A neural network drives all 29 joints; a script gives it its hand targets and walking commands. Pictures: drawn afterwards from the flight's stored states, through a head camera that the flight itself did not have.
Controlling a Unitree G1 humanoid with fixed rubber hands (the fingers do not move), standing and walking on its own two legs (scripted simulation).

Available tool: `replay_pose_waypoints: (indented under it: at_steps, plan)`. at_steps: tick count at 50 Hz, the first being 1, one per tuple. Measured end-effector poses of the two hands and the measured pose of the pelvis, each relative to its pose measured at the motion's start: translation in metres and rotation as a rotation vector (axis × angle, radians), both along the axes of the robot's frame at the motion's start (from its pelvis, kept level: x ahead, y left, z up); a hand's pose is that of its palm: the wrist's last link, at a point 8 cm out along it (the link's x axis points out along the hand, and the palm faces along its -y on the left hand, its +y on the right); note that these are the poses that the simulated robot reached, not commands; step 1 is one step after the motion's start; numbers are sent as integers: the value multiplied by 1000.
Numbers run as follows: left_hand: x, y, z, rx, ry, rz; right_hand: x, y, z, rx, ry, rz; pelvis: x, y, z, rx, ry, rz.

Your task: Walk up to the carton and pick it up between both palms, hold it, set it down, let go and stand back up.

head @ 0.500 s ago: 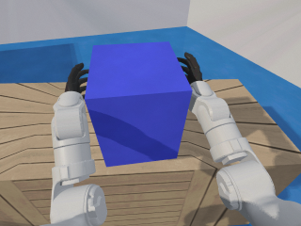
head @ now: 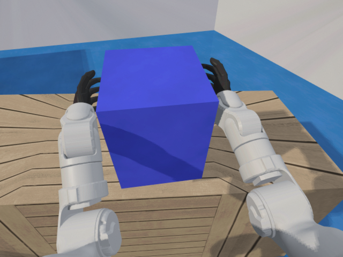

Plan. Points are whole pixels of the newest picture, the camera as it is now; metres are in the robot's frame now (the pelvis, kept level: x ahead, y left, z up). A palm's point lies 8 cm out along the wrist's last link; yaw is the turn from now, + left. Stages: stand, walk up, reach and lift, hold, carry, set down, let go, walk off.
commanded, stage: hold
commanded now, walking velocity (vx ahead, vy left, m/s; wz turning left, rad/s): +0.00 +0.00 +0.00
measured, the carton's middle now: (156, 118) +0.38 +0.01 +0.17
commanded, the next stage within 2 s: none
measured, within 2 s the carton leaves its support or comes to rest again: neither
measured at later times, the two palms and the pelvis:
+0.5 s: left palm (84, 107) +0.36 +0.16 +0.23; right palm (220, 94) +0.36 -0.14 +0.23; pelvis +0.00 +0.00 +0.00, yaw +0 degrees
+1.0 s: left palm (85, 106) +0.36 +0.15 +0.23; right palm (221, 93) +0.37 -0.14 +0.24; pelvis +0.00 +0.00 +0.00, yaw +0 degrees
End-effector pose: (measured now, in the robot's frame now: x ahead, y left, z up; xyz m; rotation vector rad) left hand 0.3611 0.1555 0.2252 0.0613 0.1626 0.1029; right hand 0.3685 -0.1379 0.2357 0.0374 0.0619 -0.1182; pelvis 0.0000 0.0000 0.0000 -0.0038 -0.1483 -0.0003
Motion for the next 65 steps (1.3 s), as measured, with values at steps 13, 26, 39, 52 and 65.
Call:
replay_pose_waypoints:
  at_steps: [13,26,39,52,65]
  plan:
    - [-2,-3,1,-9,-10,-7,-5,-3,2,-4,-9,-8,-1,0,0,0,-10,-5]
    - [-1,0,2,-5,3,-6,-3,0,-1,3,4,-3,-5,1,0,0,1,-4]
    - [1,-1,1,1,-7,-9,-2,0,3,-6,-5,-4,-2,2,0,-2,1,-4]
    - [0,-2,2,1,-7,-5,-2,-2,1,5,-5,-2,-2,1,0,-1,2,-6]
    - [1,-1,1,-6,-3,-2,0,-1,2,3,0,0,0,0,0,0,-2,-3]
